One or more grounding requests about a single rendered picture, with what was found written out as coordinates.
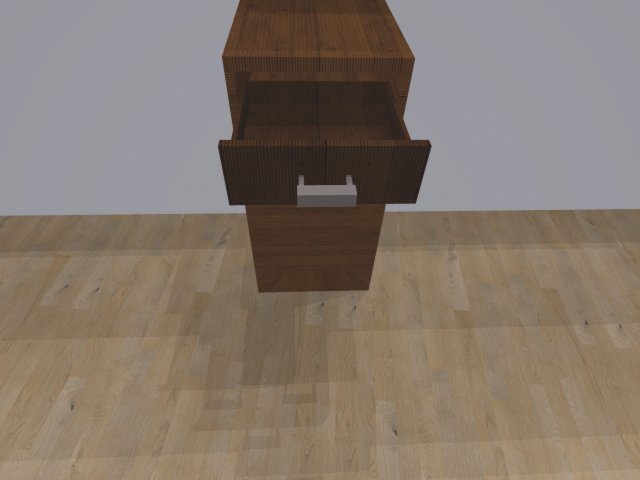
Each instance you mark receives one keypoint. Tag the drawer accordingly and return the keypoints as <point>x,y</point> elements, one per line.
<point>323,130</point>

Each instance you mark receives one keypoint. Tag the cabinet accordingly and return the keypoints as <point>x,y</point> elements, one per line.
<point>300,249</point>

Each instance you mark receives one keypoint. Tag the handle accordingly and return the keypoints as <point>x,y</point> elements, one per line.
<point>326,195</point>

